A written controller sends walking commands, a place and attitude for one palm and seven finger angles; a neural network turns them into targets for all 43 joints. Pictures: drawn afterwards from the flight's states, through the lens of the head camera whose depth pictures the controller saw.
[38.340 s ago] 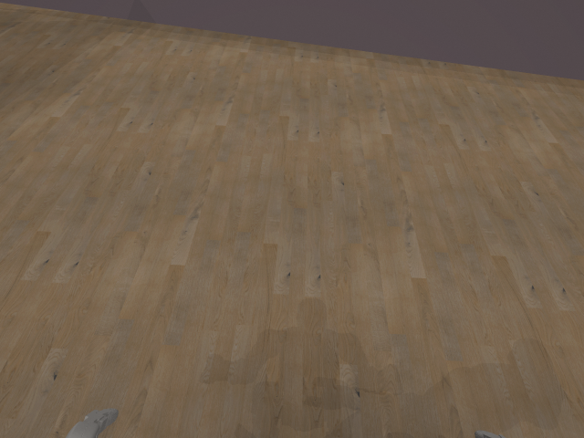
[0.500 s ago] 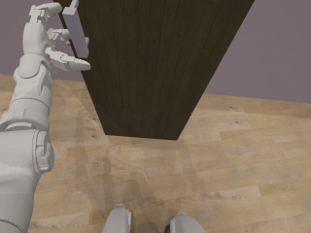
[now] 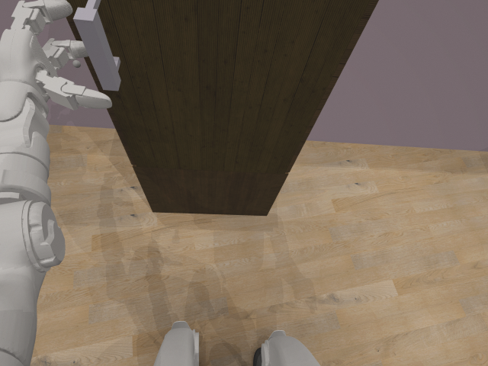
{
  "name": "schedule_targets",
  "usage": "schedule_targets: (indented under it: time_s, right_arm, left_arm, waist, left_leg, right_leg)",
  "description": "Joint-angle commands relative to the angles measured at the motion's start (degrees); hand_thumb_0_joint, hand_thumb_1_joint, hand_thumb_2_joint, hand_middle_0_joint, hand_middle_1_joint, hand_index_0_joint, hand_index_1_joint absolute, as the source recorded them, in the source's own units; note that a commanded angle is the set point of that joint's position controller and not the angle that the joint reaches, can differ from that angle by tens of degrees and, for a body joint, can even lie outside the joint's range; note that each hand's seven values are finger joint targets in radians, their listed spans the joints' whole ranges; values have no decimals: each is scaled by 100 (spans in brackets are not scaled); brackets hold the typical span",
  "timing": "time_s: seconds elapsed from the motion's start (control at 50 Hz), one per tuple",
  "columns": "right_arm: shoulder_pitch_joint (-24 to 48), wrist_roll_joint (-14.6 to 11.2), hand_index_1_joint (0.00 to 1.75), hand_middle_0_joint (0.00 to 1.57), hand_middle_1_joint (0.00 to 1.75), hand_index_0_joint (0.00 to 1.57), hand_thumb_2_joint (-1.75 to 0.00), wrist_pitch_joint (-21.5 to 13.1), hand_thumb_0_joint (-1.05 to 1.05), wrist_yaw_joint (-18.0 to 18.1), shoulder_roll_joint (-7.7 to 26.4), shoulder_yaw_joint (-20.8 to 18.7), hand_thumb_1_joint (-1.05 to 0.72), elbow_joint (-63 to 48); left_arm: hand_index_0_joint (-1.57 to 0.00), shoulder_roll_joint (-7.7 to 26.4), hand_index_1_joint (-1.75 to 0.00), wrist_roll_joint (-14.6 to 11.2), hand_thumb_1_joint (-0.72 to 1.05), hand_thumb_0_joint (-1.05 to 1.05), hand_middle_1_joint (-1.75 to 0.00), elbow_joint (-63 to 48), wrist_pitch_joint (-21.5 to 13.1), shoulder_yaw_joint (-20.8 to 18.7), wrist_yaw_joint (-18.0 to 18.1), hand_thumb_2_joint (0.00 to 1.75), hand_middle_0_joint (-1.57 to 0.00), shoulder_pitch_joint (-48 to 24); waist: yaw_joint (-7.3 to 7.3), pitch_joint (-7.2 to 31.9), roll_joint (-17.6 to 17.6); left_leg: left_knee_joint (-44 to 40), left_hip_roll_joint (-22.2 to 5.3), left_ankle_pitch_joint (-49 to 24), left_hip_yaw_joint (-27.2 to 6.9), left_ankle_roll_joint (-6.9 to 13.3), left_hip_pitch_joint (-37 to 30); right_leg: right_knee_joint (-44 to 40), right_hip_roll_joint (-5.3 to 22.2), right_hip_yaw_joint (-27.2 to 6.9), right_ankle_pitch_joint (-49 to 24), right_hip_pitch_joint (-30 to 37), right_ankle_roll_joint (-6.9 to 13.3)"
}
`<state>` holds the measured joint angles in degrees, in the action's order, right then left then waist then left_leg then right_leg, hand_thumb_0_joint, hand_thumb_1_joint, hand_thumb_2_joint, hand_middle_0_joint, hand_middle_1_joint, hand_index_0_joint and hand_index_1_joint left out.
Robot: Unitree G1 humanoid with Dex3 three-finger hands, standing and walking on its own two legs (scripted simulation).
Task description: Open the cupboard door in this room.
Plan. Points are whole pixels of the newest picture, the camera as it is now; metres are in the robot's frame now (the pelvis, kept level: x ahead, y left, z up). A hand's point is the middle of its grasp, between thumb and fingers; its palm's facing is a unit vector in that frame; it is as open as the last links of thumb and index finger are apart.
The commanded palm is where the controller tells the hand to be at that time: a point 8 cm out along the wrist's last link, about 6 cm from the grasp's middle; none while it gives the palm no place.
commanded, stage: move the hooked fingers beside the handle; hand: left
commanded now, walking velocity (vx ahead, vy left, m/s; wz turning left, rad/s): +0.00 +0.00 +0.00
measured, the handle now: (103, 44) +0.58 +0.20 +0.12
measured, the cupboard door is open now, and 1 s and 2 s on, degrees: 0 0 0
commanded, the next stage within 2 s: slide the fingers in behind the handle in 1.90 s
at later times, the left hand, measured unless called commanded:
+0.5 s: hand (70, 60) +0.54 +0.23 +0.13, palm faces +0.01 -1.00 +0.01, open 14.6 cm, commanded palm +0.52 +0.25 +0.12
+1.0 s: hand (67, 65) +0.53 +0.24 +0.12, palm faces -0.03 -1.00 +0.01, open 14.3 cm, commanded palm +0.52 +0.28 +0.12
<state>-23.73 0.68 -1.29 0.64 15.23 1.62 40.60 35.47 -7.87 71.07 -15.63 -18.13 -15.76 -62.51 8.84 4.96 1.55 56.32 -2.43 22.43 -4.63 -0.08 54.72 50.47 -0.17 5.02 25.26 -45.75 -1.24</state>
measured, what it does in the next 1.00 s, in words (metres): stands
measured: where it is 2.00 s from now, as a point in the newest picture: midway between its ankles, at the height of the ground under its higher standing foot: outside the picture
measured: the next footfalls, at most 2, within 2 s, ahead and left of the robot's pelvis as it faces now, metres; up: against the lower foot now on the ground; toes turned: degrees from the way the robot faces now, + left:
none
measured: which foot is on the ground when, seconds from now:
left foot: down 0.00-1.00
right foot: down 0.00-1.00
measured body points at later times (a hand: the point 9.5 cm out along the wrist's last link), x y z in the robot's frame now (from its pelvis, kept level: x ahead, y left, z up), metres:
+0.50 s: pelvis +0.01 +0.01 +0.00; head +0.14 +0.03 +0.43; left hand +0.53 +0.28 +0.13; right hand -0.01 -0.26 -0.10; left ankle +0.03 +0.11 -0.68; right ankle -0.02 -0.14 -0.68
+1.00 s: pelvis +0.01 +0.00 +0.00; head +0.14 +0.02 +0.44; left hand +0.53 +0.29 +0.12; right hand -0.01 -0.27 -0.10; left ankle +0.03 +0.11 -0.68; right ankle -0.02 -0.14 -0.68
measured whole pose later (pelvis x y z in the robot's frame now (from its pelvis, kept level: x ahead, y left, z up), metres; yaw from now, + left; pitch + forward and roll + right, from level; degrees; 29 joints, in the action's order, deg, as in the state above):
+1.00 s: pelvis +0.01 +0.00 +0.00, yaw -3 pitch +20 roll -4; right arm -22.8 -0.8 3.7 2.6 16.3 2.8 36.1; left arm 42.2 -5.7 72.9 -15.5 -27.6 -25.1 -56.9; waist 10.8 4.7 2.1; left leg 55.0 -4.0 23.5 -2.1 0.1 51.7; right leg 49.0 -1.4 2.2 25.0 -44.0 -1.6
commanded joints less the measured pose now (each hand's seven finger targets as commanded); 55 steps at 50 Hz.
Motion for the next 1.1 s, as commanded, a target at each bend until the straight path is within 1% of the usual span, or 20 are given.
schedule_targets:
  time_s: [0.0,0.06,0.1,0.16,0.22,0.24,0.26,0.36,0.4,0.46,0.56,0.62,0.76,0.78,0.86,0.88,0.92,0.98,1.06,1.08]
  right_arm:
    - [-1108,-8,30,20,30,20,-90,-15,0,83,1085,-377,-90,-206]
    - [-1119,-10,30,20,30,20,-90,26,0,95,1120,-360,-90,-218]
    - [-1103,-27,30,20,30,20,-90,48,0,103,1120,-364,-90,-248]
    - [-1102,-31,30,20,30,20,-90,67,0,112,1127,-351,-90,-271]
    - [-1086,-42,30,20,30,20,-90,106,0,115,1108,-349,-90,-306]
    - [-1104,-31,30,20,30,20,-90,105,0,132,1116,-339,-90,-306]
    - [-1095,-41,30,20,30,20,-90,123,0,139,1144,-336,-90,-327]
    - [-1131,-29,30,20,30,20,-90,173,0,146,1125,-360,-90,-360]
    - [-1117,-36,30,20,30,20,-90,194,0,152,1124,-355,-90,-358]
    - [-1143,-37,30,20,30,20,-90,229,0,155,1150,-359,-90,-395]
    - [-1088,-42,30,20,30,20,-90,291,0,138,1123,-374,-90,-447]
    - [-1046,-60,30,20,30,20,-90,332,0,144,1134,-366,-90,-463]
    - [-1005,-90,30,20,30,20,-90,400,0,207,1175,-325,-90,-550]
    - [-979,-107,30,20,30,20,-90,414,0,216,1161,-319,-90,-566]
    - [-950,-121,30,20,30,20,-90,438,0,255,1183,-310,-90,-621]
    - [-946,-135,30,20,30,20,-90,442,0,266,1186,-292,-90,-626]
    - [-911,-169,30,20,30,20,-90,455,0,311,1221,-262,-90,-668]
    - [-966,-152,30,20,30,20,-90,447,0,350,1229,-266,-90,-684]
    - [-1007,-131,30,20,30,20,-90,472,0,328,1230,-274,-90,-724]
    - [-992,-137,30,20,30,20,-90,486,0,333,1230,-271,-90,-716]
  left_arm:
    - [-30,167,-120,141,-50,0,-120,-1528,-345,375,-418,30,-30,-2980]
    - [-30,477,-120,124,-50,0,-120,-1358,-315,113,-403,30,-30,-2849]
    - [-30,420,-120,115,-50,0,-120,-1300,-302,157,-433,30,-30,-2787]
    - [-30,711,-120,128,-50,0,-120,-1348,-348,-43,-459,30,-30,-2763]
    - [-30,559,-120,146,-50,0,-120,-1206,-319,66,-495,30,-30,-2577]
    - [-30,700,-120,142,-50,0,-120,-1224,-348,-32,-492,30,-30,-2622]
    - [-30,896,-120,167,-50,0,-120,-1182,-338,-154,-489,30,-30,-2623]
    - [-30,915,-120,168,-50,0,-120,-1397,-376,-186,-555,30,-30,-2502]
    - [-30,840,-120,143,-50,0,-120,-1287,-325,-127,-577,30,-30,-2518]
    - [-30,1119,-120,131,-50,0,-120,-1360,-340,-370,-594,30,-30,-2388]
    - [-30,1082,-120,85,-50,0,-120,-1591,-391,-392,-642,30,-30,-2130]
    - [-30,1157,-120,77,-50,0,-120,-1471,-352,-434,-654,30,-30,-2045]
    - [-30,1929,-120,123,-50,0,-120,-1352,-407,-928,-712,30,-30,-1865]
    - [-30,1816,-120,115,-50,0,-120,-1282,-388,-811,-757,30,-30,-1838]
    - [-30,2092,-120,64,-50,0,-120,-1300,-417,-983,-900,30,-30,-1820]
    - [-30,2053,-120,45,-50,0,-120,-1134,-374,-938,-937,30,-30,-1797]
    - [-30,2378,-120,46,-50,0,-120,-955,-310,-1074,-991,30,-30,-1902]
    - [-30,2795,-120,105,-50,0,-120,-1193,-379,-1317,-1020,30,-30,-2093]
    - [-30,2896,-120,63,-50,0,-120,-1375,-482,-1454,-1109,30,-30,-1862]
    - [-30,2877,-120,52,-50,0,-120,-1281,-448,-1439,-1148,30,-30,-1763]
  waist:
    - [518,2720,1367]
    - [500,2591,1141]
    - [526,2494,978]
    - [463,2581,1170]
    - [491,2381,1051]
    - [483,2354,1077]
    - [458,2422,1039]
    - [382,2760,1295]
    - [449,2556,1164]
    - [352,2726,1127]
    - [285,2857,1213]
    - [299,2601,1069]
    - [186,2627,1022]
    - [250,2568,904]
    - [213,2628,1020]
    - [271,2477,815]
    - [306,2273,703]
    - [223,2721,1036]
    - [140,3112,1220]
    - [150,3040,1070]
  left_leg:
    - [-565,36,-2146,-169,94,-3809]
    - [-597,38,-2063,-143,114,-3599]
    - [-618,40,-1919,-123,127,-3481]
    - [-612,40,-2033,-84,125,-3536]
    - [-624,23,-1978,-97,118,-3486]
    - [-628,21,-1995,-108,125,-3464]
    - [-627,25,-1918,-92,124,-3405]
    - [-584,-12,-2412,-122,78,-3764]
    - [-590,-16,-2321,-108,93,-3633]
    - [-590,-9,-2469,-100,100,-3657]
    - [-572,-19,-2816,-65,87,-3834]
    - [-601,2,-2608,-28,107,-3606]
    - [-598,40,-2537,93,156,-3275]
    - [-582,44,-2494,117,170,-3223]
    - [-565,42,-2430,151,172,-3196]
    - [-566,45,-2332,161,192,-3049]
    - [-578,56,-1991,208,227,-2667]
    - [-520,60,-2246,196,212,-2872]
    - [-465,29,-2678,180,170,-3241]
    - [-448,27,-2668,191,181,-3149]
  right_leg:
    - [-595,-399,-33,-1458,-534,290]
    - [-634,-410,-52,-1480,-393,269]
    - [-658,-407,-45,-1420,-371,259]
    - [-641,-402,-77,-1497,-320,263]
    - [-666,-409,-52,-1422,-413,252]
    - [-653,-405,-56,-1401,-408,264]
    - [-649,-400,-79,-1393,-361,245]
    - [-593,-407,-56,-1600,-353,259]
    - [-629,-411,-57,-1589,-372,240]
    - [-608,-420,-60,-1717,-201,246]
    - [-614,-431,-68,-1947,-83,231]
    - [-648,-435,-70,-1939,3,225]
    - [-624,-406,-166,-2179,379,203]
    - [-639,-408,-180,-2207,374,188]
    - [-633,-405,-205,-2197,413,176]
    - [-658,-409,-204,-2172,418,165]
    - [-687,-395,-258,-2041,507,139]
    - [-610,-382,-287,-2211,602,146]
    - [-556,-413,-260,-2435,628,150]
    - [-561,-421,-255,-2479,657,145]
